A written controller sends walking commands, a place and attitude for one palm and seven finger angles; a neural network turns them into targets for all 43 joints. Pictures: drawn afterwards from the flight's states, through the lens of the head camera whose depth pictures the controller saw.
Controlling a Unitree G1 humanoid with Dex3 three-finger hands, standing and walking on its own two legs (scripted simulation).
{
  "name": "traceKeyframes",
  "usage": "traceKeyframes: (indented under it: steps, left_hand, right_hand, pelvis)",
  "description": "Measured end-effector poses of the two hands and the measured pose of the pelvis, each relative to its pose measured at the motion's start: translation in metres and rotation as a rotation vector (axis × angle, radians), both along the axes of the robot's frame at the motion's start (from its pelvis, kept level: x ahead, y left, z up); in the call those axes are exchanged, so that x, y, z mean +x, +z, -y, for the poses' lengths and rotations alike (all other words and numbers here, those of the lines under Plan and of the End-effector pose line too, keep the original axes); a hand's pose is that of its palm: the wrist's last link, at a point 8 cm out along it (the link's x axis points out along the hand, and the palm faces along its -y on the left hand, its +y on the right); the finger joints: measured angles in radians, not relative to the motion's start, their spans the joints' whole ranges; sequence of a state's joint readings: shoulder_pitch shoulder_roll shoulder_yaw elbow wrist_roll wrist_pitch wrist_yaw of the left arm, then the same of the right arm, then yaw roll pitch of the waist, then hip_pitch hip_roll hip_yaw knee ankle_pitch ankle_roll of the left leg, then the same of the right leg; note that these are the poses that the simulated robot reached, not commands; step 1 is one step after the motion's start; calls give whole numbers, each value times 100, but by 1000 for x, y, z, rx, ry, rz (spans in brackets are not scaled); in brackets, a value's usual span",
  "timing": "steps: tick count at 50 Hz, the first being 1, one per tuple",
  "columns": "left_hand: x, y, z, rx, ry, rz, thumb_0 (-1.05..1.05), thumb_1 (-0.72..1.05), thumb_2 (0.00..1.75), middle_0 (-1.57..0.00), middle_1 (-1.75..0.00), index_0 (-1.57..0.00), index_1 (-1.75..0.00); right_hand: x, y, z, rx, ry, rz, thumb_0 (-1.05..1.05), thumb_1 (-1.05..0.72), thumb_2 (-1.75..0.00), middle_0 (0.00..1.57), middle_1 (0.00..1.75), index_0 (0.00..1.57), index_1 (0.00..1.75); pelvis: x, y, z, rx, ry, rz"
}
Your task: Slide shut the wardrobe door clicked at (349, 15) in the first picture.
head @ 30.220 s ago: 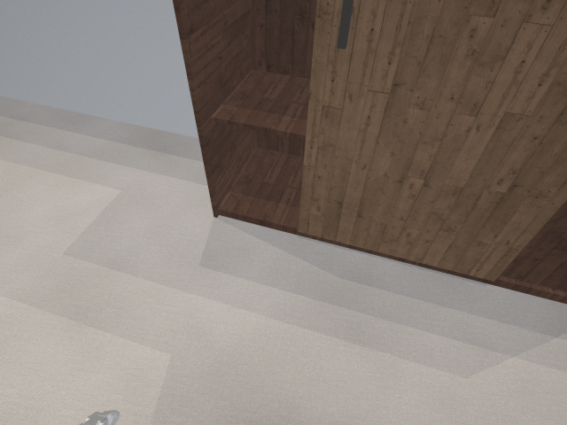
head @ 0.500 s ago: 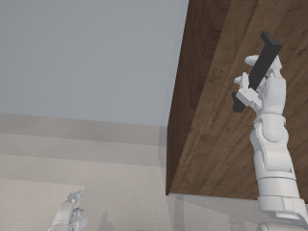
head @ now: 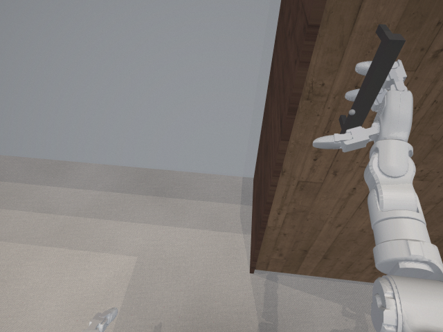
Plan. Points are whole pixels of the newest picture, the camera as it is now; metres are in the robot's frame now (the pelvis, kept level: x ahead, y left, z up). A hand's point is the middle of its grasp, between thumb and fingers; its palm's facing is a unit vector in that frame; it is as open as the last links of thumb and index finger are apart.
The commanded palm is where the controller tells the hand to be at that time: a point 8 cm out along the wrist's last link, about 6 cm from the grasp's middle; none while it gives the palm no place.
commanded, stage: loosen the grip on the handle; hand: right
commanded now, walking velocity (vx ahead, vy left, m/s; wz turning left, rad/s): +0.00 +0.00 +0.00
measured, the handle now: (363, 89) +0.47 -0.19 +0.23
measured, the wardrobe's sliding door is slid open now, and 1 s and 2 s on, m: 0.00 0.00 0.00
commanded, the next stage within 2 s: slip the hand off the handle in 0.12 s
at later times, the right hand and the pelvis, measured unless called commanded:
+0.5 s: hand (358, 112) +0.44 -0.18 +0.21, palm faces +0.20 +0.97 -0.13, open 14.7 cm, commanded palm +0.41 -0.25 +0.19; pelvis +0.03 -0.01 +0.01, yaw -1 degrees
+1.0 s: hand (402, 126) +0.42 -0.25 +0.20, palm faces +0.24 +0.96 -0.11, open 14.7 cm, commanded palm +0.37 -0.29 +0.19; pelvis +0.04 -0.01 +0.00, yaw +0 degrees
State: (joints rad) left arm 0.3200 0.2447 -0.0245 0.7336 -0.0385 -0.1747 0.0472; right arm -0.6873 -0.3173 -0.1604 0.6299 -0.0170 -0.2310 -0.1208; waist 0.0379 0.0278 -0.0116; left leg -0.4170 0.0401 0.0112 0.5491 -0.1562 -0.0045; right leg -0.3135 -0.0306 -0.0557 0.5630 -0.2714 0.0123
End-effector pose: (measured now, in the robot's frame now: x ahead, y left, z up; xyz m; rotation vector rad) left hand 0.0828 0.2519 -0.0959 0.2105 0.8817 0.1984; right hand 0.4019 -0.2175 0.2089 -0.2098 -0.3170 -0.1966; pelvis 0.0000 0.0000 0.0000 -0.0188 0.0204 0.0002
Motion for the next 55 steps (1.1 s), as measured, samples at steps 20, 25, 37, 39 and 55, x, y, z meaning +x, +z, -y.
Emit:
traceKeyframes:
  steps: [20,25,37,39,55]
  left_hand:
    - [79,11,19,-4,-62,77,1,90,90,-20,-30,-20,-30]
    - [94,14,25,-15,-67,94,1,90,90,-20,-30,-20,-30]
    - [79,8,15,8,-45,32,1,90,90,-20,-30,-20,-30]
    - [73,7,12,17,-36,14,1,90,90,-20,-30,-20,-30]
    - [64,3,13,7,-33,12,1,90,90,-20,-30,-20,-30]
  right_hand:
    - [1,-5,6,36,19,31,-2,56,-20,41,124,25,115]
    - [3,-3,12,41,29,11,-2,56,-20,45,125,25,115]
    - [0,-11,49,44,-29,-22,-2,56,-20,45,124,25,115]
    - [-1,-12,58,41,-39,-24,-2,56,-20,44,124,25,115]
    - [-37,-19,77,66,-12,10,-2,56,-20,28,116,25,115]
  pelvis:
    - [30,5,7,10,-8,-16]
    - [35,6,6,13,-10,-14]
    - [35,4,3,16,-12,-17]
    - [34,4,3,17,-12,-20]
    - [39,2,12,20,-8,-14]
